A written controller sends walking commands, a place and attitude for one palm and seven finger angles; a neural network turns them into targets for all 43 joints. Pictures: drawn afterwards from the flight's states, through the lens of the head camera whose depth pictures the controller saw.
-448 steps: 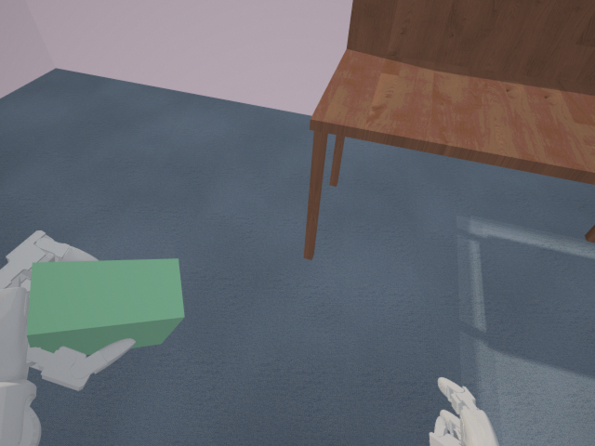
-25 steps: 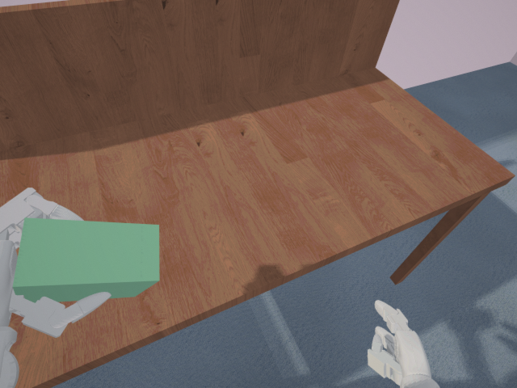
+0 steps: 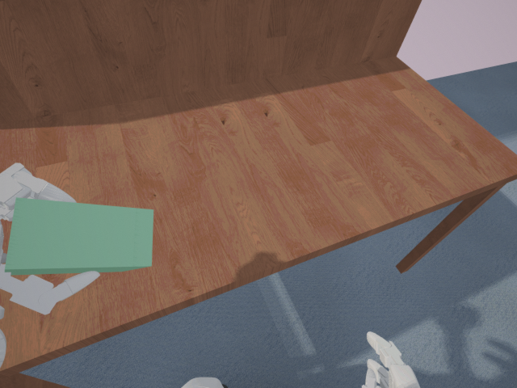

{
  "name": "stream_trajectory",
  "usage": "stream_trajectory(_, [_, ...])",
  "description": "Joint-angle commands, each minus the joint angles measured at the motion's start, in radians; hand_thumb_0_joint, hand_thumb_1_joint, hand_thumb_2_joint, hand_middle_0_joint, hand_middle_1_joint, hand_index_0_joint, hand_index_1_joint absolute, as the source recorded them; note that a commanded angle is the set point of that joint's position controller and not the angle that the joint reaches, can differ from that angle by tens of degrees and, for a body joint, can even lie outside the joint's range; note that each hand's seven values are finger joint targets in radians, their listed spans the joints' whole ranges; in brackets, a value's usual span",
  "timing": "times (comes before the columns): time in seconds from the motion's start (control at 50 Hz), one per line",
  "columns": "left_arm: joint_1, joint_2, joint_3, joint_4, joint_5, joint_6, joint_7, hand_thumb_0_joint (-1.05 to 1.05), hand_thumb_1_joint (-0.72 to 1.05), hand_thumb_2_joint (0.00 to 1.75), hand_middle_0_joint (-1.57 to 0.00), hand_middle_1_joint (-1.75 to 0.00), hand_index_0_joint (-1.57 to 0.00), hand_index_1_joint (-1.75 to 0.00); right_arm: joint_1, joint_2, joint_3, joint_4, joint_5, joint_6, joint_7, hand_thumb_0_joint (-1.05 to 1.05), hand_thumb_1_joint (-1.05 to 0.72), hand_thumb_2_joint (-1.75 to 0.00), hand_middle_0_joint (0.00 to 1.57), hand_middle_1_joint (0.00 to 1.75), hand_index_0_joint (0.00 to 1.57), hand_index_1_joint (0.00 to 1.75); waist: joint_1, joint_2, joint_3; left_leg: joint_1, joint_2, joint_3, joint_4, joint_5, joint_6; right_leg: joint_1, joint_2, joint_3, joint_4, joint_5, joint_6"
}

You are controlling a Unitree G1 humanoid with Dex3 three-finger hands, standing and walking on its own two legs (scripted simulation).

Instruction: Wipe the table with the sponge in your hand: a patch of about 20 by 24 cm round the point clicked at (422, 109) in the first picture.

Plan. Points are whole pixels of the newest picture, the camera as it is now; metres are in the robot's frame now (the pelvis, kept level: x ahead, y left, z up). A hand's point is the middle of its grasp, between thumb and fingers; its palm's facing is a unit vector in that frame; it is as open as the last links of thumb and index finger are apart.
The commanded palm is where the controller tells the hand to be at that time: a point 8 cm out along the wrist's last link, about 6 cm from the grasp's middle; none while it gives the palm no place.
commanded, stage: come to a stop and stand still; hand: left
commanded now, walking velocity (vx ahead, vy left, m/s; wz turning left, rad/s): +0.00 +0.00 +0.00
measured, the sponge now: (100, 242) +0.24 +0.22 +0.13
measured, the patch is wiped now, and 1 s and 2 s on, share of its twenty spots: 0.00 0.00 0.00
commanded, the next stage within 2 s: look again from close up in 0.64 s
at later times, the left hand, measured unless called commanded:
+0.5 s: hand (79, 214) +0.26 +0.24 +0.17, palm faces +0.32 -0.85 -0.42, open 10.5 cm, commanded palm +0.20 +0.28 +0.18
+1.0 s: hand (92, 224) +0.25 +0.22 +0.16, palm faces +0.34 -0.85 -0.41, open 10.5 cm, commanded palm +0.19 +0.26 +0.18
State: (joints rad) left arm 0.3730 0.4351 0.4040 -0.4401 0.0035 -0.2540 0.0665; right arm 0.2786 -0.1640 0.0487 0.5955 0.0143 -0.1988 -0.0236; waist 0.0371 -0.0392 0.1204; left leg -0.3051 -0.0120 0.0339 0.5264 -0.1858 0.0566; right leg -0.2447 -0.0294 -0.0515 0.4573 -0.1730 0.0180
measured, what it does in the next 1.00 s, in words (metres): stands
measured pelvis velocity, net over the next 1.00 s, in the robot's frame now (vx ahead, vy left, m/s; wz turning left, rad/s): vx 0.03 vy -0.02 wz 0.00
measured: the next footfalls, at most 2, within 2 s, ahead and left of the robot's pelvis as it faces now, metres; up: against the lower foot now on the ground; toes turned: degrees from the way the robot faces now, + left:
none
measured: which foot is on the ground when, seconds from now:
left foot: down 0.00-1.00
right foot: down 0.00-1.00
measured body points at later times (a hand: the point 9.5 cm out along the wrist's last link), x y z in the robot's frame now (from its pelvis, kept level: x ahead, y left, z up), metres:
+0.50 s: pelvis +0.03 +0.00 +0.01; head +0.06 +0.03 +0.45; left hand +0.23 +0.28 +0.19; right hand +0.22 -0.22 -0.05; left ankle +0.07 +0.08 -0.73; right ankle +0.05 -0.15 -0.73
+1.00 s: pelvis +0.03 -0.02 +0.01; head +0.05 -0.01 +0.46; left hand +0.23 +0.27 +0.18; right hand +0.21 -0.25 -0.06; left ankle +0.07 +0.08 -0.73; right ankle +0.05 -0.15 -0.73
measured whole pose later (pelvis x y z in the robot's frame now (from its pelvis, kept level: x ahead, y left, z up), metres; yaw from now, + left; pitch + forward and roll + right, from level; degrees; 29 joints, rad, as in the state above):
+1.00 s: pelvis +0.03 -0.02 +0.01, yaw +0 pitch +0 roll -1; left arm 0.44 0.38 0.34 -0.43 -0.03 -0.20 0.08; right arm 0.22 -0.20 0.02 0.58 0.01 -0.14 -0.05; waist 0.02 0.00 0.02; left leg -0.26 0.01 0.02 0.44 -0.19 0.03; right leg -0.19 0.00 -0.05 0.37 -0.17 0.00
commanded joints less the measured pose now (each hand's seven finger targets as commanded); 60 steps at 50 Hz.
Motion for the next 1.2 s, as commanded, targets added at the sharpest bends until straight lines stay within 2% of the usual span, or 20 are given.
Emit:
stream_trajectory(0.0, [-0.087, 0.09, 0.05, -0.222, -0.018, -0.088, 0.014, 0.0, 0.1, 1.3, -1.2, -1.6, -1.2, -1.6, -0.093, -0.151, -0.063, -0.147, -0.001, -0.076, -0.001, 0.0, -0.9, -0.9, 0.2, 0.3, 0.2, 0.3, -0.011, 0.141, -0.177, -0.064, 0.122, -0.148, -0.244, -0.384, -0.019, 0.113, -0.01, 0.052, -0.047, -0.108, -0.038])
stream_trajectory(0.04, [-0.094, 0.05, 0.015, -0.175, -0.014, -0.079, 0.014, 0.0, 0.1, 1.3, -1.2, -1.6, -1.2, -1.6, -0.098, -0.152, -0.057, -0.133, -0.001, -0.07, -0.001, 0.0, -0.9, -0.9, 0.2, 0.3, 0.2, 0.3, -0.013, 0.138, -0.17, -0.04, 0.135, -0.167, -0.271, -0.387, -0.022, 0.082, 0.0, 0.044, -0.05, -0.098, -0.029])
stream_trajectory(0.12, [-0.134, 0.11, 0.063, -0.164, -0.003, -0.07, 0.023, 0.0, 0.1, 1.3, -1.2, -1.6, -1.2, -1.6, -0.129, -0.146, -0.059, -0.137, 0.0, -0.061, -0.005, 0.0, -0.9, -0.9, 0.2, 0.3, 0.2, 0.3, -0.012, 0.129, -0.166, -0.016, 0.139, -0.162, -0.277, -0.335, -0.028, 0.082, -0.004, 0.063, -0.059, -0.069, -0.028])
stream_trajectory(0.14, [-0.136, 0.067, 0.023, -0.157, -0.009, -0.071, 0.017, 0.0, 0.1, 1.3, -1.2, -1.6, -1.2, -1.6, -0.12, -0.141, -0.053, -0.143, -0.005, -0.052, -0.006, 0.0, -0.9, -0.9, 0.2, 0.3, 0.2, 0.3, -0.013, 0.114, -0.174, -0.021, 0.134, -0.165, -0.269, -0.325, -0.025, 0.089, -0.007, 0.056, -0.069, -0.059, -0.028])
stream_trajectory(0.22, [-0.143, 0.127, 0.072, -0.223, -0.009, -0.066, 0.023, 0.0, 0.1, 1.3, -1.2, -1.6, -1.2, -1.6, -0.143, -0.144, -0.058, -0.158, -0.004, -0.045, -0.007, 0.0, -0.9, -0.9, 0.2, 0.3, 0.2, 0.3, -0.018, 0.135, -0.201, 0.04, 0.113, -0.13, -0.22, -0.143, -0.038, 0.098, -0.019, 0.071, -0.084, 0.009, -0.041])
stream_trajectory(0.24, [-0.123, 0.087, 0.039, -0.217, -0.019, -0.069, 0.016, 0.0, 0.1, 1.3, -1.2, -1.6, -1.2, -1.6, -0.133, -0.14, -0.054, -0.163, -0.011, -0.039, -0.008, 0.0, -0.9, -0.9, 0.2, 0.3, 0.2, 0.3, -0.016, 0.134, -0.208, 0.037, 0.112, -0.129, -0.211, -0.112, -0.035, 0.104, -0.019, 0.059, -0.09, 0.027, -0.041])
stream_trajectory(0.32, [-0.067, 0.149, 0.098, -0.275, -0.026, -0.064, 0.024, 0.0, 0.1, 1.3, -1.2, -1.6, -1.2, -1.6, -0.138, -0.143, -0.061, -0.172, -0.008, -0.036, -0.009, 0.0, -0.9, -0.9, 0.2, 0.3, 0.2, 0.3, -0.016, 0.162, -0.275, 0.112, 0.105, -0.113, -0.164, 0.115, -0.053, 0.135, -0.028, 0.057, -0.061, 0.156, -0.049])
stream_trajectory(0.34, [-0.051, 0.102, 0.059, -0.27, -0.036, -0.065, 0.017, 0.0, 0.1, 1.3, -1.2, -1.6, -1.2, -1.6, -0.129, -0.141, -0.057, -0.175, -0.011, -0.029, -0.009, 0.0, -0.9, -0.9, 0.2, 0.3, 0.2, 0.3, -0.016, 0.153, -0.278, 0.117, 0.108, -0.115, -0.161, 0.16, -0.054, 0.132, -0.027, 0.048, -0.062, 0.17, -0.048])
stream_trajectory(0.42, [-0.007, 0.136, 0.099, -0.249, -0.041, -0.052, 0.019, 0.0, 0.1, 1.3, -1.2, -1.6, -1.2, -1.6, -0.129, -0.149, -0.066, -0.175, -0.004, -0.018, -0.014, 0.0, -0.9, -0.9, 0.2, 0.3, 0.2, 0.3, -0.017, 0.135, -0.283, 0.143, 0.111, -0.11, -0.146, 0.249, -0.065, 0.127, -0.027, 0.047, -0.062, 0.199, -0.045])
stream_trajectory(0.56, [-0.016, 0.112, 0.062, -0.223, -0.048, -0.038, 0.019, 0.0, 0.1, 1.3, -1.2, -1.6, -1.2, -1.6, -0.133, -0.155, -0.068, -0.179, -0.003, -0.001, -0.025, 0.0, -0.9, -0.9, 0.2, 0.3, 0.2, 0.3, -0.019, 0.111, -0.256, 0.108, 0.107, -0.106, -0.161, 0.085, -0.043, 0.117, -0.042, 0.068, -0.104, 0.154, -0.045])
stream_trajectory(0.64, [-0.028, 0.094, 0.04, -0.23, -0.05, -0.033, 0.024, 0.0, 0.1, 1.3, -1.2, -1.6, -1.2, -1.6, -0.142, -0.154, -0.064, -0.176, -0.003, -0.001, -0.03, 0.0, -0.9, -0.9, 0.2, 0.3, 0.2, 0.3, -0.021, 0.1, -0.253, 0.105, 0.102, -0.109, -0.166, 0.056, -0.037, 0.109, -0.045, 0.066, -0.111, 0.129, -0.045])
stream_trajectory(0.72, [-0.034, 0.145, 0.082, -0.264, -0.043, -0.029, 0.034, 0.0, 0.1, 1.3, -1.2, -1.6, -1.2, -1.6, -0.153, -0.16, -0.071, -0.172, 0.001, -0.006, -0.034, 0.0, -0.9, -0.9, 0.2, 0.3, 0.2, 0.3, -0.021, 0.125, -0.258, 0.111, 0.097, -0.109, -0.163, 0.047, -0.035, 0.106, -0.045, 0.081, -0.111, 0.127, -0.05])
stream_trajectory(0.74, [-0.022, 0.109, 0.055, -0.239, -0.048, -0.031, 0.03, 0.0, 0.1, 1.3, -1.2, -1.6, -1.2, -1.6, -0.143, -0.154, -0.066, -0.173, -0.002, -0.004, -0.034, 0.0, -0.9, -0.9, 0.2, 0.3, 0.2, 0.3, -0.02, 0.107, -0.253, 0.102, 0.101, -0.112, -0.166, 0.041, -0.032, 0.106, -0.046, 0.07, -0.115, 0.115, -0.048])
stream_trajectory(0.82, [0.0, 0.142, 0.091, -0.226, -0.049, -0.022, 0.034, 0.0, 0.1, 1.3, -1.2, -1.6, -1.2, -1.6, -0.149, -0.159, -0.071, -0.169, 0.002, -0.002, -0.036, 0.0, -0.9, -0.9, 0.2, 0.3, 0.2, 0.3, -0.021, 0.1, -0.251, 0.103, 0.096, -0.109, -0.16, 0.046, -0.032, 0.102, -0.048, 0.085, -0.126, 0.126, -0.05])
stream_trajectory(0.84, [0.004, 0.096, 0.05, -0.203, -0.054, -0.022, 0.028, 0.0, 0.1, 1.3, -1.2, -1.6, -1.2, -1.6, -0.14, -0.154, -0.067, -0.17, -0.001, 0.001, -0.034, 0.0, -0.9, -0.9, 0.2, 0.3, 0.2, 0.3, -0.021, 0.088, -0.243, 0.096, 0.097, -0.108, -0.161, 0.031, -0.032, 0.095, -0.049, 0.076, -0.13, 0.108, -0.048])
stream_trajectory(1.1, [-0.041, 0.106, 0.042, -0.224, -0.047, -0.006, 0.034, 0.0, 0.1, 1.3, -1.2, -1.6, -1.2, -1.6, -0.148, -0.16, -0.074, -0.171, 0.0, 0.002, -0.038, 0.0, -0.9, -0.9, 0.2, 0.3, 0.2, 0.3, -0.021, 0.086, -0.228, 0.088, 0.096, -0.116, -0.169, -0.042, -0.027, 0.074, -0.05, 0.098, -0.156, 0.046, -0.05])
stream_trajectory(1.12, [-0.991, 0.918, 0.374, -0.605, -0.007, -0.165, 0.057, 0.0, 0.1, 1.3, -1.2, -1.6, -1.2, -1.6, -0.035, -0.24, 0.076, -0.271, 0.089, 0.027, -0.112, 0.0, -0.9, -0.9, 0.2, 0.3, 0.2, 0.3, -0.077, 0.361, -0.176, -0.207, 0.064, -0.126, -0.18, -0.279, 0.02, 0.209, 0.039, 0.075, 0.002, -0.094, 0.036])
stream_trajectory(1.14, [-0.609, 0.44, 0.255, -0.035, 0.081, 0.07, 0.014, 0.0, 0.1, 1.3, -1.2, -1.6, -1.2, -1.6, -0.175, -0.164, -0.098, -0.121, -0.039, 0.006, -0.089, 0.0, -0.9, -0.9, 0.2, 0.3, 0.2, 0.3, 0.021, 0.289, -0.349, 0.127, 0.027, -0.013, -0.099, -0.033, -0.048, 0.111, 0.026, 0.006, 0.032, -0.043, -0.058])
stream_trajectory(1.16, [-0.432, 0.238, 0.068, 0.037, -0.025, 0.146, -0.001, 0.0, 0.1, 1.3, -1.2, -1.6, -1.2, -1.6, -0.178, -0.214, -0.071, -0.151, -0.022, -0.003, -0.037, 0.0, -0.9, -0.9, 0.2, 0.3, 0.2, 0.3, -0.004, 0.217, -0.29, 0.165, 0.023, -0.06, -0.125, 0.064, -0.076, 0.012, 0.053, -0.051, 0.004, 0.005, -0.07])
stream_trajectory(1.18, [-0.359, 0.191, 0.094, -0.048, -0.058, 0.179, -0.029, 0.0, 0.1, 1.3, -1.2, -1.6, -1.2, -1.6, -0.19, -0.228, -0.077, -0.137, -0.018, -0.008, -0.035, 0.0, -0.9, -0.9, 0.2, 0.3, 0.2, 0.3, 0.03, 0.18, -0.342, 0.233, 0.036, -0.047, -0.122, 0.061, -0.073, 0.028, 0.056, -0.043, -0.008, 0.03, -0.058])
